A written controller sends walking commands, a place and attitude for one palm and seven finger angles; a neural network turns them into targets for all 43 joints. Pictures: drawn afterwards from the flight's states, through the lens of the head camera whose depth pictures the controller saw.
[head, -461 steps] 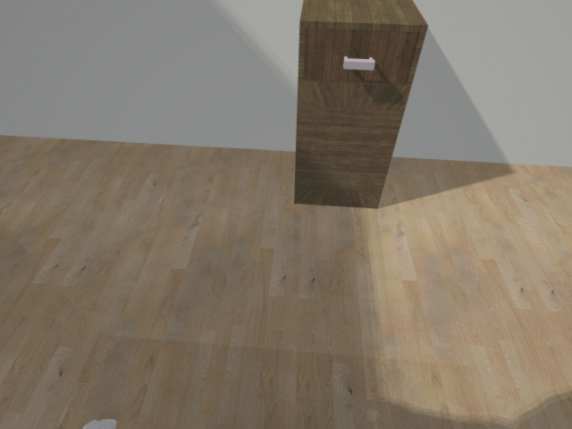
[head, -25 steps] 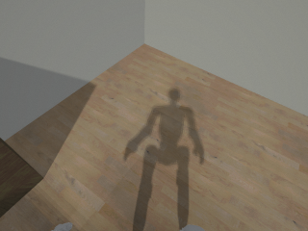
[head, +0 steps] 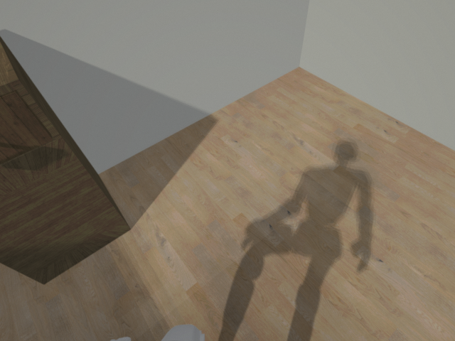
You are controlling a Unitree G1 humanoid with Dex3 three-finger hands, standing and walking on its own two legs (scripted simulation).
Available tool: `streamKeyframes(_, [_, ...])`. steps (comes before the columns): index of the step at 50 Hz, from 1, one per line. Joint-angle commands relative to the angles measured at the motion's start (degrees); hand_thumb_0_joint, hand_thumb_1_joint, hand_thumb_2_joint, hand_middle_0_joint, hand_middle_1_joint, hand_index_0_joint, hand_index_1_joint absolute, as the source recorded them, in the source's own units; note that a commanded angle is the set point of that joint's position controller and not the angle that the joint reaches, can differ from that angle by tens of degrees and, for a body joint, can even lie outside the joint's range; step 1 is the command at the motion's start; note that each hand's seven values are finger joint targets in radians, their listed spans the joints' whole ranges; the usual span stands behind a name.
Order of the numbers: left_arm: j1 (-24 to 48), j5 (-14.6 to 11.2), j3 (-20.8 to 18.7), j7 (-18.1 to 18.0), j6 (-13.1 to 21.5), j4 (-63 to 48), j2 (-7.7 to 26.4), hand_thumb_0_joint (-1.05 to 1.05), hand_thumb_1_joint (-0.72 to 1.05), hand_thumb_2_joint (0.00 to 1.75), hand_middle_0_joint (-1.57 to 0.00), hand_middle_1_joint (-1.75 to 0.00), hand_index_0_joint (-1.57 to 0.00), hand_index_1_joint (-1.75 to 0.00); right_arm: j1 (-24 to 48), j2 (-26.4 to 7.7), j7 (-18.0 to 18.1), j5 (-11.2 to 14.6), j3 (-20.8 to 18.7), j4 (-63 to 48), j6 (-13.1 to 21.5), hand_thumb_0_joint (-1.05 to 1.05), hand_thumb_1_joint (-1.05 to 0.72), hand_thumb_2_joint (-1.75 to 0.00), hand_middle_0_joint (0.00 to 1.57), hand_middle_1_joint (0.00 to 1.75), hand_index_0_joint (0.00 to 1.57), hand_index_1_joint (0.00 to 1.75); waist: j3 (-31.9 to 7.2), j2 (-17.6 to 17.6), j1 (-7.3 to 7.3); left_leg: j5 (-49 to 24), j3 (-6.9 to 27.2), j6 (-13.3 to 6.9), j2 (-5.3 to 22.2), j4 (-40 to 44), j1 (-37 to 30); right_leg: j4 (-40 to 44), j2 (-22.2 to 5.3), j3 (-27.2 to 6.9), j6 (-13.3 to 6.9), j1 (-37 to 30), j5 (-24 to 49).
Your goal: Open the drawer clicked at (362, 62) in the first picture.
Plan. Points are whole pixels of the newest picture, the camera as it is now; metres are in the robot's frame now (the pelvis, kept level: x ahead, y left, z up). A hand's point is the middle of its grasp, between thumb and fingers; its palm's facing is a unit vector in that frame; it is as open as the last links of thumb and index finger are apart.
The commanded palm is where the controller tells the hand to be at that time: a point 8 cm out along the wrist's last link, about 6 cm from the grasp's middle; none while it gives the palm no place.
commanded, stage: turn to face it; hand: left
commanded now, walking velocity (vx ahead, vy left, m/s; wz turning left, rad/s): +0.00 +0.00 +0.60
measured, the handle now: out of the picture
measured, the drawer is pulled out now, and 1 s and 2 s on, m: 0.00 0.00 0.00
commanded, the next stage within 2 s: take the last steps up to it in 0.94 s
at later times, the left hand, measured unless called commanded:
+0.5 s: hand out of the picture +0.04 +0.29 -0.16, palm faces +0.32 -0.91 -0.26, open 7.4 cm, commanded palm none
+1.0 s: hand out of the picture -0.02 +0.19 -0.14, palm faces +0.53 -0.80 -0.29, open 7.4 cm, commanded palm none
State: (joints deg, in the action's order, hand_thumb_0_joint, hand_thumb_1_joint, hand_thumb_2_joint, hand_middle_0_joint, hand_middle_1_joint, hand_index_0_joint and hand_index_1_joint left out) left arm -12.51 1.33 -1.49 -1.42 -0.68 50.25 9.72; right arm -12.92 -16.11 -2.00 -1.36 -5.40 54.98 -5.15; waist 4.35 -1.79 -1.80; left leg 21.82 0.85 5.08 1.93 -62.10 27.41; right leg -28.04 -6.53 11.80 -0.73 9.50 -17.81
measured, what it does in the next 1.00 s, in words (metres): steps on the spot, turning left: left foot, then right foot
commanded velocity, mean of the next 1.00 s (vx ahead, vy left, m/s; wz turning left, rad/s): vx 0.00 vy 0.00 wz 0.48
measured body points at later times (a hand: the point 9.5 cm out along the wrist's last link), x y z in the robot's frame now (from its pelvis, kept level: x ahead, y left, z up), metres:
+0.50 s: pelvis +0.01 +0.05 +0.00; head +0.03 +0.08 +0.45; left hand +0.03 +0.34 -0.14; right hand +0.16 -0.16 -0.13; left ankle -0.01 +0.14 -0.74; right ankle +0.04 -0.12 -0.66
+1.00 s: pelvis +0.02 -0.01 +0.00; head +0.05 -0.04 +0.45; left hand -0.05 +0.23 -0.12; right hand +0.19 -0.22 -0.16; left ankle -0.10 +0.13 -0.65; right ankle +0.06 -0.09 -0.74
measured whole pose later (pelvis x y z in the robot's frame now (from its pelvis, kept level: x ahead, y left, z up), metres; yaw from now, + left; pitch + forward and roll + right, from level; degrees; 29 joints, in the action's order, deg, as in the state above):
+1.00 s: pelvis +0.02 -0.01 +0.00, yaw +32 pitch -1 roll +3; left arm -14.1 1.2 -1.4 -1.5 -0.7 52.3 9.0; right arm -14.3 -15.6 -1.3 -1.4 -5.2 56.3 -4.7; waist 2.3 -2.5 -1.2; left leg 20.3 3.5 4.0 0.7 -63.9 26.1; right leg -27.7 -4.5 8.0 -1.7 10.9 -15.4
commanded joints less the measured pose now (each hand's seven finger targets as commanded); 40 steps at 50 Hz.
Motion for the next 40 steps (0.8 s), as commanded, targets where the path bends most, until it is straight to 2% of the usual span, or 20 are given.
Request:
streamKeyframes(1, [-4.2, 0.3, -3.6, -0.6, 0.9, -2.4, 13.9, 0.00, 0.90, 0.90, -0.20, -0.30, -0.20, -0.30, 7.7, -1.7, 0.1, 0.6, 0.4, -6.5, 1.9, 0.00, -0.90, -0.90, 0.20, 0.30, 0.20, 0.30, -3.8, 13.8, 3.96, 2.6, -4.1, -0.3, 0.2, 9.0, 2.9, 5.8, -13.5, -6.9, -5.5, -7.7, 33.0])
streamKeyframes(5, [-4.2, 0.4, -4.4, -0.4, 0.4, -1.8, 15.5, 0.00, 0.90, 0.90, -0.20, -0.30, -0.20, -0.30, 7.9, -1.6, 0.2, 0.9, 1.0, -7.1, 2.7, 0.00, -0.90, -0.90, 0.20, 0.30, 0.20, 0.30, -5.4, 15.3, 4.37, 2.3, -7.2, -2.0, -0.6, 20.1, -4.7, 2.0, -15.0, -5.2, -5.1, -6.4, 33.8])
streamKeyframes(7, [-2.9, 0.0, -4.6, -0.2, 0.1, -1.4, 15.7, 0.00, 0.90, 0.90, -0.20, -0.30, -0.20, -0.30, 4.0, -3.0, 0.3, 0.6, 0.7, -6.4, 3.3, 0.00, -0.90, -0.90, 0.20, 0.30, 0.20, 0.30, -7.8, 12.4, 1.83, -6.2, -8.0, -2.8, -1.3, 30.9, -12.4, -4.4, -14.0, -1.8, -2.3, -4.2, 30.2])
streamKeyframes(8, [-2.7, -0.5, -4.6, 0.0, -0.1, -1.7, 14.8, 0.00, 0.90, 0.90, -0.20, -0.30, -0.20, -0.30, -0.4, -6.0, 0.3, 0.5, -0.1, -5.3, 3.9, 0.00, -0.90, -0.90, 0.20, 0.30, 0.20, 0.30, -10.8, 5.8, -0.83, -15.6, -4.3, -4.1, 0.8, 38.3, -23.0, -14.3, -12.6, -0.2, 0.4, 2.4, 24.3])
streamKeyframes(9, [-2.0, -1.0, -3.8, 0.5, -0.2, -3.9, 10.9, 0.00, 0.90, 0.90, -0.20, -0.30, -0.20, -0.30, -4.5, -13.2, 0.7, 0.2, -1.9, -5.1, 4.5, 0.00, -0.90, -0.90, 0.20, 0.30, 0.20, 0.30, -12.7, -14.0, -3.07, -36.7, 16.6, -10.3, 16.2, 40.2, -33.7, -28.5, -3.6, 1.0, 5.4, 19.7, -8.4])
streamKeyframes(10, [1.4, -0.7, -2.8, 0.1, -0.8, -5.8, 9.5, 0.00, 0.90, 0.90, -0.20, -0.30, -0.20, -0.30, -8.2, -16.2, 1.2, 0.9, -2.4, -3.8, 4.1, 0.00, -0.90, -0.90, 0.20, 0.30, 0.20, 0.30, -14.2, -16.1, -4.35, -54.2, 23.3, -16.2, 22.8, 39.6, -33.5, -35.7, -0.9, -5.8, 6.2, 24.9, -23.2])
streamKeyframes(11, [2.4, -0.5, -3.0, 0.0, -1.3, -5.8, 10.6, 0.00, 0.90, 0.90, -0.20, -0.30, -0.20, -0.30, -7.3, -14.9, 1.6, 0.7, -2.0, -3.6, 3.9, 0.00, -0.90, -0.90, 0.20, 0.30, 0.20, 0.30, -12.5, -9.4, -3.56, -49.2, 19.0, -18.0, 22.8, 39.2, -30.6, -39.2, -2.4, -8.8, 5.5, 24.9, -20.3])
streamKeyframes(12, [3.5, -0.3, -3.2, -0.1, -1.5, -4.8, 10.0, 0.00, 0.90, 0.90, -0.20, -0.30, -0.20, -0.30, -4.5, -12.6, 2.2, 0.5, -1.6, -4.2, 4.2, 0.00, -0.90, -0.90, 0.20, 0.30, 0.20, 0.30, -10.4, -11.8, -3.06, -45.4, 17.8, -16.6, 18.6, 40.0, -27.7, -40.4, -2.5, -9.7, 5.8, 25.9, -16.4])
streamKeyframes(13, [3.9, -0.4, -3.6, 0.1, -1.4, -4.0, 10.6, 0.00, 0.90, 0.90, -0.20, -0.30, -0.20, -0.30, -1.2, -10.7, 2.6, 0.3, -1.0, -5.2, 4.2, 0.00, -0.90, -0.90, 0.20, 0.30, 0.20, 0.30, -7.8, -11.1, -1.72, -43.1, 15.5, -15.2, 15.3, 39.9, -25.1, -41.4, -1.9, -10.7, 6.0, 25.8, -12.1])
streamKeyframes(16, [1.1, -0.3, -3.8, 0.7, -1.3, -2.1, 10.8, 0.00, 0.90, 0.90, -0.20, -0.30, -0.20, -0.30, 3.1, -8.7, 2.6, 0.4, 0.0, -6.8, 4.7, 0.00, -0.90, -0.90, 0.20, 0.30, 0.20, 0.30, -6.4, -5.8, 1.06, -37.8, 11.4, -13.0, 10.8, 41.5, -21.0, -40.9, -0.8, -11.0, 6.6, 22.6, -4.9])
streamKeyframes(20, [1.6, -0.3, -3.7, 0.5, -1.3, -2.5, 10.8, 0.00, 0.90, 0.90, -0.20, -0.30, -0.20, -0.30, 1.3, -8.6, 2.5, 0.5, -0.1, -6.5, 4.8, 0.00, -0.90, -0.90, 0.20, 0.30, 0.20, 0.30, -7.2, -3.8, 0.91, -33.8, 13.4, -13.5, 9.8, 42.8, -21.4, -37.1, 0.1, -11.9, 7.3, 21.8, -2.6])
streamKeyframes(29, [8.4, -0.8, -2.9, 0.0, -0.8, -6.2, 9.7, 0.00, 0.90, 0.90, -0.20, -0.30, -0.20, -0.30, -2.0, -8.6, 2.4, -0.1, -1.0, -5.7, 4.1, 0.00, -0.90, -0.90, 0.20, 0.30, 0.20, 0.30, -6.3, -6.9, -0.93, -32.8, 22.5, -15.8, 9.6, 40.8, -20.2, -22.2, 3.5, -12.7, 6.8, 18.1, -7.6])
streamKeyframes(32, [4.9, -1.3, -2.7, -0.2, -0.4, -5.8, 9.0, 0.00, 0.90, 0.90, -0.20, -0.30, -0.20, -0.30, -0.1, -8.5, 2.4, -0.1, -1.1, -6.3, 3.8, 0.00, -0.90, -0.90, 0.20, 0.30, 0.20, 0.30, -7.7, -7.7, 0.60, -34.5, 23.5, -14.8, 8.2, 38.5, -16.3, -12.4, 5.6, -11.9, 5.7, 9.6, -5.9])
streamKeyframes(34, [1.6, -1.4, -2.8, -0.4, 0.3, -4.8, 9.9, 0.00, 0.90, 0.90, -0.20, -0.30, -0.20, -0.30, 0.7, -8.0, 2.2, 0.3, -1.1, -6.3, 3.7, 0.00, -0.90, -0.90, 0.20, 0.30, 0.20, 0.30, -8.9, -5.6, 2.33, -32.3, 22.6, -12.3, 5.9, 35.2, -11.9, -1.2, 6.0, -11.1, 5.3, 0.7, 2.5])
streamKeyframes(35, [-1.0, -1.2, -3.2, -0.6, 0.9, -4.3, 11.2, 0.00, 0.90, 0.90, -0.20, -0.30, -0.20, -0.30, 0.3, -6.2, 2.1, 0.7, -0.9, -6.5, 3.8, 0.00, -0.90, -0.90, 0.20, 0.30, 0.20, 0.30, -10.4, -1.7, 3.50, -25.0, 20.7, -9.6, 3.3, 31.2, -7.2, 7.1, 2.7, -13.8, 4.8, -7.1, 7.9])
streamKeyframes(36, [-2.2, -0.3, -4.2, -1.1, 1.5, -4.0, 16.2, 0.00, 0.90, 0.90, -0.20, -0.30, -0.20, -0.30, -1.4, -2.0, 1.8, 1.3, -0.3, -6.8, 4.0, 0.00, -0.90, -0.90, 0.20, 0.30, 0.20, 0.30, -11.8, 13.8, 3.65, -4.4, 11.2, -5.0, -3.8, 20.3, 3.8, 11.6, -11.7, -27.3, 0.5, -16.2, 10.7])
streamKeyframes(37, [-2.5, -0.1, -4.4, -1.1, 1.2, -4.4, 18.5, 0.00, 0.90, 0.90, -0.20, -0.30, -0.20, -0.30, -0.4, -2.8, 2.1, 0.8, -0.5, -8.0, 3.7, 0.00, -0.90, -0.90, 0.20, 0.30, 0.20, 0.30, -9.7, 18.1, 3.97, 12.8, 4.8, -2.7, -7.4, 8.1, 6.4, 12.2, -22.4, -35.7, -6.3, -9.1, 18.1])
streamKeyframes(38, [-1.1, -0.3, -3.8, -1.1, 0.9, -5.0, 17.0, 0.00, 0.90, 0.90, -0.20, -0.30, -0.20, -0.30, -0.4, -4.0, 2.0, 0.3, -1.0, -7.5, 3.2, 0.00, -0.90, -0.90, 0.20, 0.30, 0.20, 0.30, -7.7, 11.4, 3.02, 11.5, 6.5, -3.2, -5.0, -0.4, 4.6, 11.8, -21.0, -31.4, -8.6, -2.2, 15.8])
streamKeyframes(39, [2.1, -0.5, -3.9, -1.4, 1.2, -5.1, 13.8, 0.00, 0.90, 0.90, -0.20, -0.30, -0.20, -0.30, -0.8, -3.7, 1.8, 0.1, -1.1, -6.4, 2.5, 0.00, -0.90, -0.90, 0.20, 0.30, 0.20, 0.30, -5.9, 13.5, 1.54, 8.7, 7.2, -3.3, -3.5, -3.6, 5.1, 12.6, -18.1, -28.2, -7.6, 0.3, 14.0])
streamKeyframes(40, [3.9, -0.6, -3.4, -1.1, 1.1, -5.2, 12.9, 0.00, 0.90, 0.90, -0.20, -0.30, -0.20, -0.30, -1.0, -3.6, 1.5, 0.0, -1.1, -4.8, 2.0, 0.00, -0.90, -0.90, 0.20, 0.30, 0.20, 0.30, -3.0, 11.1, 0.71, 5.2, 5.7, -2.9, -2.7, -6.8, 4.6, 12.3, -14.6, -25.0, -6.5, 2.7, 12.0])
